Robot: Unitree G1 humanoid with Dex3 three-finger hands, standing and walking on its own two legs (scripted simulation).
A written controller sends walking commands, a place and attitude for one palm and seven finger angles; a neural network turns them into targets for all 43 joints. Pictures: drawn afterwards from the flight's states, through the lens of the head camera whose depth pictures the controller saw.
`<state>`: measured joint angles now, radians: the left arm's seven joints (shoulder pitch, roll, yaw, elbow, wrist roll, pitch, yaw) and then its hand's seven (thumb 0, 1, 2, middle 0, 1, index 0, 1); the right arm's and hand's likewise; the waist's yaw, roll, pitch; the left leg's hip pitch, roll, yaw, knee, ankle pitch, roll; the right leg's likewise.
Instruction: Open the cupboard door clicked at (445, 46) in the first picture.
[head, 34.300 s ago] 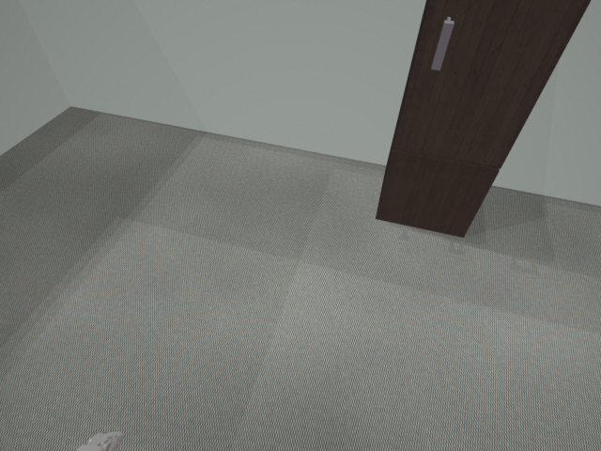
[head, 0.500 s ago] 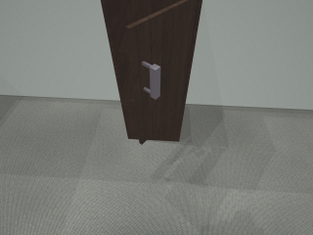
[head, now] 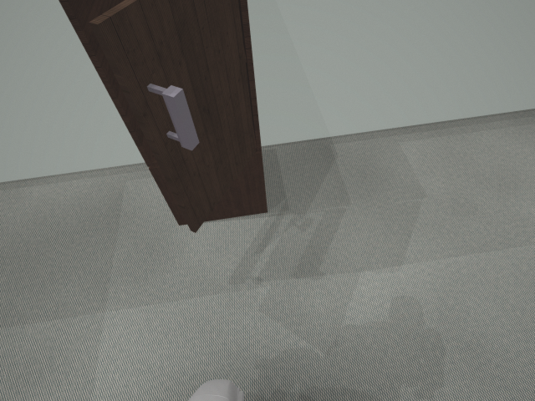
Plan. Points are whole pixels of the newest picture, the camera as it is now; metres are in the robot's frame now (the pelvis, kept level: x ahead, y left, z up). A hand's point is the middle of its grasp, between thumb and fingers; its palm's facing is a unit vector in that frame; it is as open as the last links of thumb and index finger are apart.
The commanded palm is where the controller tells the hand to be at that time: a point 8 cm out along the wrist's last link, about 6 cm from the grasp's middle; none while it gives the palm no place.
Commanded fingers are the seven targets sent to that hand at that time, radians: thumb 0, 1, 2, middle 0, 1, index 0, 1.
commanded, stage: walk to a spot facing it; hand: left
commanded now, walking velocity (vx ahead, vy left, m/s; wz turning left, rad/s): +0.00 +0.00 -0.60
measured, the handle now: (172, 116) +0.58 +0.23 +0.06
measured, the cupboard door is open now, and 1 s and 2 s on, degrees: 54 54 54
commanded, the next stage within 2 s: none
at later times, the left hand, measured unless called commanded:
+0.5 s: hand out of the picture +0.11 +0.24 -0.17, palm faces -0.20 -0.95 -0.24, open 7.4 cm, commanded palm none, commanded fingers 0.00 0.90 0.90 -0.20 -0.30 -0.20 -0.30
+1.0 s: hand (219, 330) +0.25 +0.12 -0.16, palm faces -0.60 -0.77 -0.24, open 7.4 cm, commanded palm none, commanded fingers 0.00 0.90 0.90 -0.20 -0.30 -0.20 -0.30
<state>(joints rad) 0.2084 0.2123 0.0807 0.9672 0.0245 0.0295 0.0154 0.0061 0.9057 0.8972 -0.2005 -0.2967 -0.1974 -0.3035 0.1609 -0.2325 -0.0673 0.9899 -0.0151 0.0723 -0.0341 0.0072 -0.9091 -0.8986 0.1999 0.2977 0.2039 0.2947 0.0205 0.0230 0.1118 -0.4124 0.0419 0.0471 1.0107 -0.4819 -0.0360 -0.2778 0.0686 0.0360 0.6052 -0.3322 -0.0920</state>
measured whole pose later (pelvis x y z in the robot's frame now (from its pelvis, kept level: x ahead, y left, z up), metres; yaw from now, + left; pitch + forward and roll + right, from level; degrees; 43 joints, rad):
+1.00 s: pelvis +0.05 +0.02 +0.00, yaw -37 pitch +1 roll +0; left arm 0.18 0.23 0.05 0.88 0.03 0.01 -0.01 0.01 0.90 0.90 -0.20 -0.30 -0.20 -0.30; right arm 0.24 -0.27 -0.06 0.92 -0.02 0.05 0.00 0.01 -0.91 -0.90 0.20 0.30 0.20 0.29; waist -0.02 0.00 0.09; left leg -0.48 0.09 0.06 1.05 -0.46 -0.06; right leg -0.27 0.01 0.05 0.53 -0.29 0.00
